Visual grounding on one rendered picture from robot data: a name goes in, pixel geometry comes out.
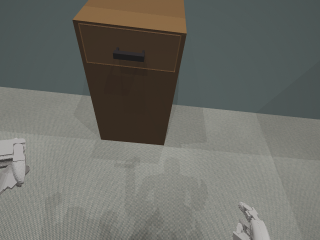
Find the drawer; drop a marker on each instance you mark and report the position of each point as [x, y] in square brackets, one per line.
[160, 49]

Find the cabinet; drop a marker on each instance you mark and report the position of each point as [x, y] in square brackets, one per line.
[132, 104]

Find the robot left hand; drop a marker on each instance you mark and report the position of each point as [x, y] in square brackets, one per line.
[13, 159]

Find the handle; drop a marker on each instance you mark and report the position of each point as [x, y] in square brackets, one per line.
[129, 56]

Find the robot right hand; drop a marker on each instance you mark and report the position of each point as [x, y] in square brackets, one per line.
[255, 229]

